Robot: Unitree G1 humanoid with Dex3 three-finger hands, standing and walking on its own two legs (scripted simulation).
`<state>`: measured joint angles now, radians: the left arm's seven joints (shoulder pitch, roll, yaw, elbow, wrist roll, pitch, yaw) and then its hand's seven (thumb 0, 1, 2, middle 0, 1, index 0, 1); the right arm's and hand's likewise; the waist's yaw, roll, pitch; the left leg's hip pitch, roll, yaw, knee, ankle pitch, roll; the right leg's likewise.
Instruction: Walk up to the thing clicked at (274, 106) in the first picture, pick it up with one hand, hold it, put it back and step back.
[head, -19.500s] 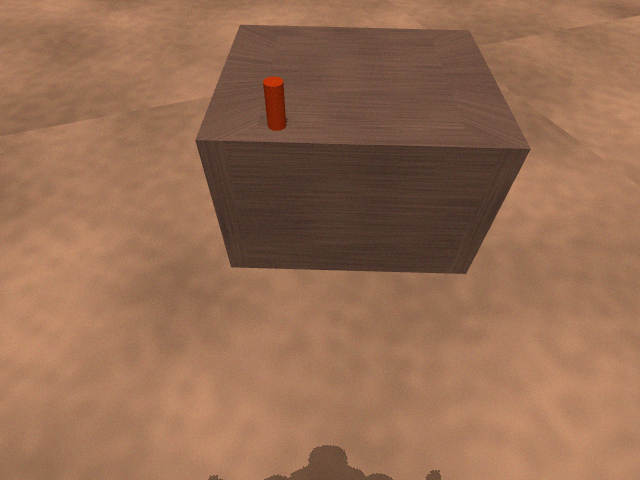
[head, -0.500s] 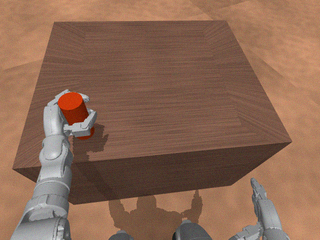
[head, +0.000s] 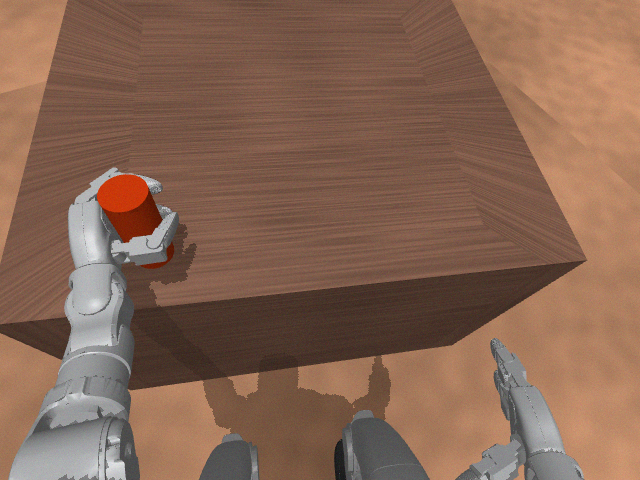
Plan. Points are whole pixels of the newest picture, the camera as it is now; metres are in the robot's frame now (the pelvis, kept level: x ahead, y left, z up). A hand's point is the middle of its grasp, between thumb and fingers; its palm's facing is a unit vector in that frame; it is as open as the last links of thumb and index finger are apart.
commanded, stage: lower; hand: left
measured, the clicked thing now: (140, 225) +0.43 +0.19 +0.01
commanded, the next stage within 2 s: loosen in 0.72 s
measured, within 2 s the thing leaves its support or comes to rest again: rests again in 0.48 s
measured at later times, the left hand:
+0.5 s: hand (153, 234) +0.44 +0.19 -0.03, palm faces +0.18 -0.98 -0.01, open 7.2 cm
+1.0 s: hand (153, 238) +0.44 +0.19 -0.03, palm faces +0.19 -0.98 +0.00, open 7.3 cm
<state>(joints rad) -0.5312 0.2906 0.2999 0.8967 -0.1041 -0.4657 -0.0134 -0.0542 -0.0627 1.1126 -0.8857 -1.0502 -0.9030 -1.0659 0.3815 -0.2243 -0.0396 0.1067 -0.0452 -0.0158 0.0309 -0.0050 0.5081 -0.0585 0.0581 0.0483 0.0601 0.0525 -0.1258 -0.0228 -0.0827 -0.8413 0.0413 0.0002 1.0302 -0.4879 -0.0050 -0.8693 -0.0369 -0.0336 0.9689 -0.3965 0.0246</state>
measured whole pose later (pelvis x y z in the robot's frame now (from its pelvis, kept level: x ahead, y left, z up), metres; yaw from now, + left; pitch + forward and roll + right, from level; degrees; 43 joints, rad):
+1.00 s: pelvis -0.02 +0.00 -0.04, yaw +0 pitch +22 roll -2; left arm -0.59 0.35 0.38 0.98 -0.08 -0.57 -0.02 -0.04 -0.07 1.03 -0.90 -1.02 -0.92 -1.04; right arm 0.45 -0.25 -0.03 -0.12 -0.06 0.04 0.05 0.00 0.51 -0.05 0.06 0.05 0.06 0.05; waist -0.19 -0.03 -0.13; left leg -1.09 0.04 -0.02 1.25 -0.55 -0.01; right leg -1.11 -0.04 -0.04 1.19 -0.46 0.02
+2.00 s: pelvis +0.00 +0.00 -0.01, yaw +0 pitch +18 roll -2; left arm -0.61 0.53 0.43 0.93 -0.13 -0.30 -0.19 -0.02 -0.53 0.03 -0.06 -0.04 -0.08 -0.03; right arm 0.44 -0.26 0.00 0.05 -0.01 0.05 -0.01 -0.01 0.54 -0.05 0.06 0.05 0.06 0.05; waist -0.11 -0.01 -0.14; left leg -0.86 0.04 0.00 1.07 -0.52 0.00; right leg -0.88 -0.03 -0.03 1.00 -0.42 0.03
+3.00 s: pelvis +0.02 -0.02 +0.02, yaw +2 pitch +7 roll +0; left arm 0.56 0.26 0.15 -0.17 -0.06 0.05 0.06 -0.01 -0.44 0.03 -0.06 -0.05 -0.07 -0.04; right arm 0.46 -0.23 -0.09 0.15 0.04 0.03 -0.10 0.00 0.49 -0.06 0.06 0.05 0.06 0.06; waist 0.02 0.02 -0.11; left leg -0.53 0.02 -0.01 0.86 -0.45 -0.02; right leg -0.58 -0.06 -0.05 0.87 -0.41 0.01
